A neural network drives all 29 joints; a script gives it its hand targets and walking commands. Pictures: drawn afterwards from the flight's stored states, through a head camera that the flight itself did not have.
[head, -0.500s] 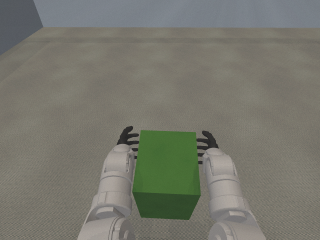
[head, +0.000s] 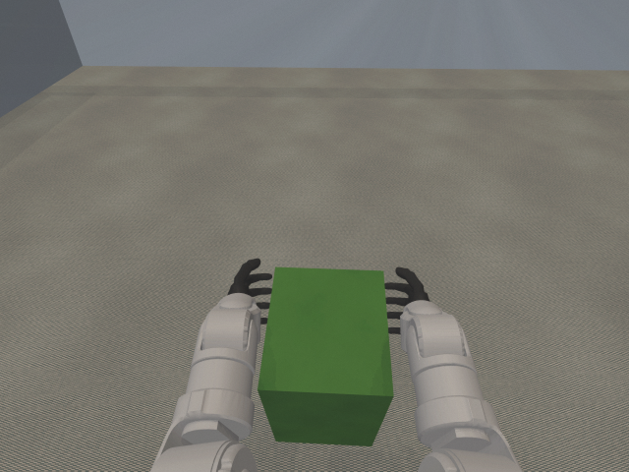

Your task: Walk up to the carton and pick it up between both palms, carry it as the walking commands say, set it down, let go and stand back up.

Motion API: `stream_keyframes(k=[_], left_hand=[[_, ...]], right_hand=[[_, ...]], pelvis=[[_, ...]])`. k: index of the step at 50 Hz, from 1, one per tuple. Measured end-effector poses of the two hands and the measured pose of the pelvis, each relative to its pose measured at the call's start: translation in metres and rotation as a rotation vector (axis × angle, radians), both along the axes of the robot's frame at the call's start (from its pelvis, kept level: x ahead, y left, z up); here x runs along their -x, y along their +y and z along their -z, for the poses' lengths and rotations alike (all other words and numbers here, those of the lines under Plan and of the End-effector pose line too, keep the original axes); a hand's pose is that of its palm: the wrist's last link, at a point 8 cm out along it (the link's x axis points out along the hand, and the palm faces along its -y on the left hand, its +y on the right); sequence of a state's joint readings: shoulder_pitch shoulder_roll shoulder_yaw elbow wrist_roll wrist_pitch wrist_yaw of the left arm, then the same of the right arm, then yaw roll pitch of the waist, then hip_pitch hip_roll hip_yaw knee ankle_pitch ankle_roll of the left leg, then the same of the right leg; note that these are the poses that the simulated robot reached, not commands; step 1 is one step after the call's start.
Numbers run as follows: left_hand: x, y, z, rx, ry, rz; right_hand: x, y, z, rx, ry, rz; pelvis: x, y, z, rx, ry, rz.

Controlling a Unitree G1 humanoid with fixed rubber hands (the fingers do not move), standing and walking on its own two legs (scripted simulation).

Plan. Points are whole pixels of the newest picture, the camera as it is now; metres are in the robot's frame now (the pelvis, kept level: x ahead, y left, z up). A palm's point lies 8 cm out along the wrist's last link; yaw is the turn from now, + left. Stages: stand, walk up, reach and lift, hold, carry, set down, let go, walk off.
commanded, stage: reach and lift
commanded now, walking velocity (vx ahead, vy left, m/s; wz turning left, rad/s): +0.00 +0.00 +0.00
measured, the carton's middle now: (326, 361) +0.29 +0.00 -0.03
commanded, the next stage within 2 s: hold in 0.02 s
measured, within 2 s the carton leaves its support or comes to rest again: neither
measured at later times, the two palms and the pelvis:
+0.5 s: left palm (239, 311) +0.31 +0.12 +0.07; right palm (418, 318) +0.30 -0.12 +0.06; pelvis +0.00 +0.00 +0.00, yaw +0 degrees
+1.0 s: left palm (304, 260) +0.39 +0.04 +0.09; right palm (466, 286) +0.35 -0.19 +0.08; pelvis +0.06 -0.03 -0.01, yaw -11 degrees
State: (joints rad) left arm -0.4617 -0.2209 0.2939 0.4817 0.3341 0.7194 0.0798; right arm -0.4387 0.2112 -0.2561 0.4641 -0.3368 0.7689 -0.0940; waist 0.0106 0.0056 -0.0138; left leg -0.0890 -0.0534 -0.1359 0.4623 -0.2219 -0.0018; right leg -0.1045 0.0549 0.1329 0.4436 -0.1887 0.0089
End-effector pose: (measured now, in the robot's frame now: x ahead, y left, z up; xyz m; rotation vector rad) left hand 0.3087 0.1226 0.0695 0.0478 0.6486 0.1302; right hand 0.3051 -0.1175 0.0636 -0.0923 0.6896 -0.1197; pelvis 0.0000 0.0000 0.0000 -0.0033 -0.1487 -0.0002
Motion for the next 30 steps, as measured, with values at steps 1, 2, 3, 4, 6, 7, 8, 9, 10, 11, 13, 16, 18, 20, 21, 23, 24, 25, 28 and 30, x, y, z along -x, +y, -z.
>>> stream_keyframes(k=[1,2,3,4,6,7,8,9,10,11,13,16,18,20,21,23,24,25,28,30], left_hand=[[0.0005,0.0000,0.0000,0.000,0.000,0.001],[0.0011,0.0000,0.0001,0.001,0.000,0.001],[0.0016,0.0000,0.0001,0.001,0.000,0.001],[0.0020,0.0000,0.0002,0.002,0.001,0.002],[0.0029,0.0000,0.0003,0.003,0.001,0.002],[0.0032,0.0000,0.0004,0.003,0.002,0.002],[0.0036,0.0000,0.0005,0.004,0.002,0.002],[0.0038,0.0000,0.0006,0.004,0.002,0.002],[0.0041,0.0000,0.0007,0.004,0.002,0.002],[0.0043,0.0000,0.0008,0.004,0.002,0.002],[0.0045,0.0001,0.0010,0.005,0.003,0.002],[0.0047,0.0001,0.0011,0.005,0.003,0.002],[0.0046,0.0002,0.0012,0.005,0.003,0.002],[0.0044,0.0003,0.0013,0.005,0.003,0.003],[0.0043,0.0003,0.0014,0.005,0.003,0.003],[0.0040,0.0004,0.0015,0.005,0.004,0.004],[0.0038,0.0005,0.0015,0.004,0.004,0.004],[0.0037,0.0005,0.0016,0.004,0.004,0.004],[0.0032,0.0006,0.0017,0.003,0.004,0.006],[0.0028,0.0007,0.0018,0.003,0.004,0.007]], right_hand=[[0.0005,-0.0001,-0.0001,0.000,0.000,-0.001],[0.0010,-0.0001,-0.0001,0.001,0.000,-0.001],[0.0014,-0.0002,-0.0002,0.001,0.000,-0.002],[0.0019,-0.0002,-0.0002,0.002,0.001,-0.002],[0.0026,-0.0003,-0.0002,0.002,0.001,-0.003],[0.0029,-0.0003,-0.0002,0.002,0.001,-0.003],[0.0032,-0.0003,-0.0002,0.003,0.002,-0.004],[0.0034,-0.0004,-0.0001,0.003,0.002,-0.004],[0.0036,-0.0004,-0.0001,0.003,0.002,-0.004],[0.0037,-0.0003,-0.0001,0.004,0.002,-0.004],[0.0039,-0.0003,0.0000,0.004,0.002,-0.005],[0.0038,-0.0002,0.0002,0.005,0.003,-0.005],[0.0037,-0.0002,0.0003,0.006,0.003,-0.006],[0.0035,-0.0001,0.0004,0.006,0.003,-0.006],[0.0034,-0.0001,0.0005,0.007,0.003,-0.007],[0.0031,-0.0001,0.0006,0.007,0.004,-0.008],[0.0030,-0.0001,0.0006,0.007,0.004,-0.008],[0.0028,-0.0001,0.0007,0.007,0.004,-0.008],[0.0025,-0.0001,0.0010,0.007,0.004,-0.010],[0.0023,-0.0001,0.0012,0.008,0.005,-0.011]], pelvis=[[0.0002,-0.0001,0.0001,0.000,-0.001,0.000],[0.0004,-0.0002,0.0001,0.000,-0.002,0.000],[0.0007,-0.0002,0.0002,0.000,-0.003,0.000],[0.0009,-0.0003,0.0002,0.000,-0.004,-0.001],[0.0013,-0.0005,0.0004,0.000,-0.005,-0.001],[0.0015,-0.0006,0.0004,0.000,-0.006,-0.001],[0.0017,-0.0007,0.0005,0.000,-0.007,-0.001],[0.0018,-0.0007,0.0006,0.000,-0.007,-0.001],[0.0019,-0.0008,0.0006,-0.001,-0.008,-0.002],[0.0020,-0.0009,0.0007,-0.001,-0.008,-0.002],[0.0022,-0.0010,0.0008,-0.001,-0.009,-0.002],[0.0021,-0.0011,0.0008,-0.001,-0.010,-0.003],[0.0019,-0.0011,0.0008,-0.001,-0.010,-0.003],[0.0016,-0.0011,0.0008,-0.001,-0.010,-0.004],[0.0014,-0.0011,0.0007,-0.001,-0.010,-0.004],[0.0009,-0.0010,0.0007,0.000,-0.010,-0.004],[0.0006,-0.0010,0.0006,0.000,-0.010,-0.004],[0.0004,-0.0010,0.0006,0.000,-0.010,-0.004],[-0.0005,-0.0008,0.0004,0.000,-0.010,-0.005],[-0.0011,-0.0007,0.0003,0.000,-0.011,-0.005]])
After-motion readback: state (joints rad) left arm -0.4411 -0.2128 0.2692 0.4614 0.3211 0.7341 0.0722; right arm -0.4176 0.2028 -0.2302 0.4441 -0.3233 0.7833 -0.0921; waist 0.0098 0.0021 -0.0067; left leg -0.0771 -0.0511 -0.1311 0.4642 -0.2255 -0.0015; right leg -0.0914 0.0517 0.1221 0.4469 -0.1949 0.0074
